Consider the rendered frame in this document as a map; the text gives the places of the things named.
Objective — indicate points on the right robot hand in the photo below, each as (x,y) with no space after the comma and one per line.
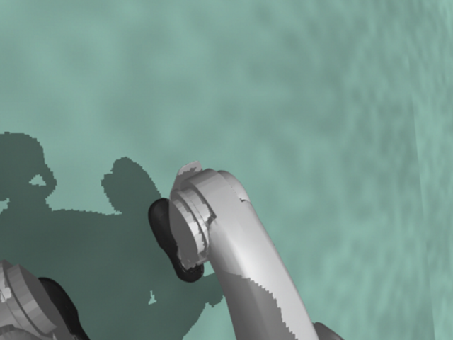
(324,333)

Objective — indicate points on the right robot foot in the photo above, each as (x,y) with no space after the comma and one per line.
(159,221)

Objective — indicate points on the left robot foot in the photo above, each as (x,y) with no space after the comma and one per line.
(65,307)

